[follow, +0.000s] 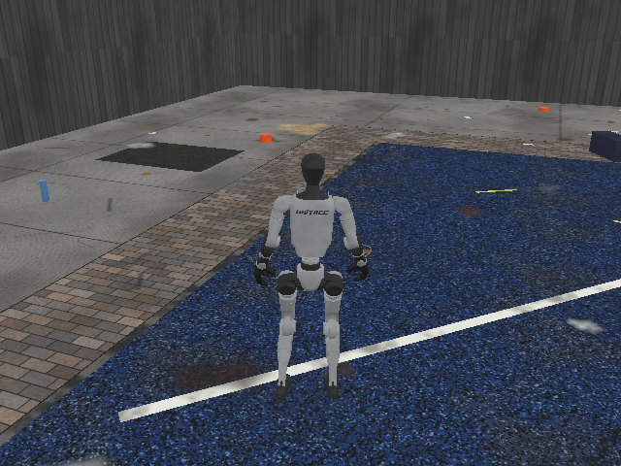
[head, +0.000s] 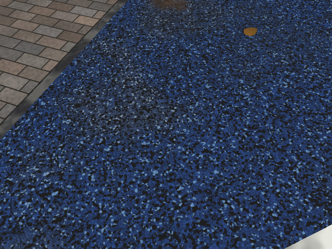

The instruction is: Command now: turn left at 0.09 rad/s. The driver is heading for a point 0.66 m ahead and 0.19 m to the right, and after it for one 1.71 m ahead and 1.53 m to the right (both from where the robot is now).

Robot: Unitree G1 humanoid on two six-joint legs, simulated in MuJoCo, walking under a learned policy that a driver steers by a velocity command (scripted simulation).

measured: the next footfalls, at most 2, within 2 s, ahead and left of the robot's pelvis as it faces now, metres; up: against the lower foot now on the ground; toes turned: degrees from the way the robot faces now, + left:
left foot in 0.06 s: +0.02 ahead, +0.15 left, +0.00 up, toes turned -5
right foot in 0.58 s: +0.16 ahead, -0.21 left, +0.00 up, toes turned -23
